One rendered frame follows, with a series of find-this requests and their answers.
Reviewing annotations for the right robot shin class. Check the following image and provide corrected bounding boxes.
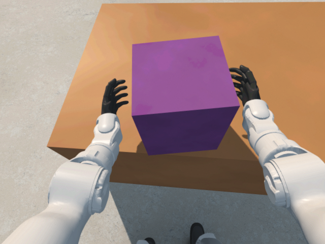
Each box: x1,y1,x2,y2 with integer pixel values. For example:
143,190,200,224
196,233,216,242

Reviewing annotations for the right robot upper arm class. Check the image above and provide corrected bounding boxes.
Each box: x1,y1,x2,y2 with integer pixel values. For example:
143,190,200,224
263,152,325,244

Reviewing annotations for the carton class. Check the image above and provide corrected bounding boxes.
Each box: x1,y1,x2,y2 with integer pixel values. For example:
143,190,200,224
132,36,240,156

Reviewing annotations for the robot right hand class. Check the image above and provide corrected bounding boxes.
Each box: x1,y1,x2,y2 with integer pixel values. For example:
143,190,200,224
229,65,261,106

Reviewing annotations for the pedestal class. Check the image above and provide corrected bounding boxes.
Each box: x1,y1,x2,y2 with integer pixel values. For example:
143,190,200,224
47,2,325,195

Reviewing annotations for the right robot forearm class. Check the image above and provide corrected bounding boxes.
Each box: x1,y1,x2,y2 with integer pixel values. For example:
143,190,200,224
242,99,325,168

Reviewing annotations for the robot left hand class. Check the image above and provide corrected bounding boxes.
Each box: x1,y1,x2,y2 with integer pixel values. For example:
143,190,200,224
101,78,128,115

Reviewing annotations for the robot right foot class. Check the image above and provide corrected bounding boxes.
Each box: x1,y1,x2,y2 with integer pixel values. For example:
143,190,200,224
190,223,205,244

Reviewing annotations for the left robot upper arm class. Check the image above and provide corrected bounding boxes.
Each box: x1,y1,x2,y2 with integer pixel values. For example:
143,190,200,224
2,161,110,244

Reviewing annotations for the left robot forearm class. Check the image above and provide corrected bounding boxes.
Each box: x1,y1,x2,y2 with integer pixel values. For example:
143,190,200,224
48,113,122,203

